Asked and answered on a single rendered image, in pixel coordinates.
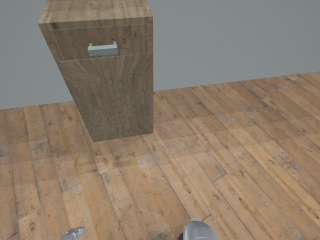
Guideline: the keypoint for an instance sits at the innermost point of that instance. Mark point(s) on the robot left hand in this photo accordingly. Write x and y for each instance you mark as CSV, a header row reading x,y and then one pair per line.
x,y
73,233

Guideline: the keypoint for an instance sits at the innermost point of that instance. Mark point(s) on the right robot thigh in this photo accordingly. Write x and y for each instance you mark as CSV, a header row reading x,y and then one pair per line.
x,y
197,230

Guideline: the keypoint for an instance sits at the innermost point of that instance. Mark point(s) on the cabinet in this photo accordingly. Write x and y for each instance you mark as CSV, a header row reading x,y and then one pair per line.
x,y
114,94

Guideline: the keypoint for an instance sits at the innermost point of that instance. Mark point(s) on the robot right shin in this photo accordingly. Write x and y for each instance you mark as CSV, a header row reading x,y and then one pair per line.
x,y
195,219

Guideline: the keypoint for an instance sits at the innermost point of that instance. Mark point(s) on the drawer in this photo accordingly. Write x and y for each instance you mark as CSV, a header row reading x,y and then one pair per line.
x,y
73,43

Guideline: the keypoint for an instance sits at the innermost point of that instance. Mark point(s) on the handle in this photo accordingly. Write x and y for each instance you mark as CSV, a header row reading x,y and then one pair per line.
x,y
102,49

